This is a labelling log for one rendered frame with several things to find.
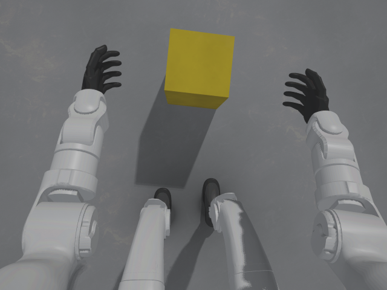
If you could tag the right robot hand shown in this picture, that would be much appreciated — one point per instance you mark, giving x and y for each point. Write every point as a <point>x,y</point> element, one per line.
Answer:
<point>315,98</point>

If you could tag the right robot forearm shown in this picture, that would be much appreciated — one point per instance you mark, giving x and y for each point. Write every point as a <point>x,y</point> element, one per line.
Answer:
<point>335,167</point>

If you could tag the left robot upper arm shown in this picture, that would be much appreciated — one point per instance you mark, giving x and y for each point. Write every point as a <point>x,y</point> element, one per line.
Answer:
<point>58,236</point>

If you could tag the carton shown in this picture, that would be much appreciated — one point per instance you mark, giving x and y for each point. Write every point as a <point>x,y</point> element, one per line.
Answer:
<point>199,67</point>

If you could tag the left robot thigh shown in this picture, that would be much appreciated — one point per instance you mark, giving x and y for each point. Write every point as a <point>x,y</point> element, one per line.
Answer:
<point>144,269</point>

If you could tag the left robot forearm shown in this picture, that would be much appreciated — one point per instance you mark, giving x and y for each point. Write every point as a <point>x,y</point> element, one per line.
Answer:
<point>72,175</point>

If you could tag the left robot hand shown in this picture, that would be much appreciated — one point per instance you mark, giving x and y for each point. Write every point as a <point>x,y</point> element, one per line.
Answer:
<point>94,77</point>

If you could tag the right robot upper arm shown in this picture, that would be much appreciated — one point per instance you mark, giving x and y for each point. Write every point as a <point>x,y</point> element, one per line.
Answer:
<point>354,245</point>

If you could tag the left robot foot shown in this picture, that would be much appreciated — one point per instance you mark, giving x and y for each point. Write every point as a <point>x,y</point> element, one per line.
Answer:
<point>164,195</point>

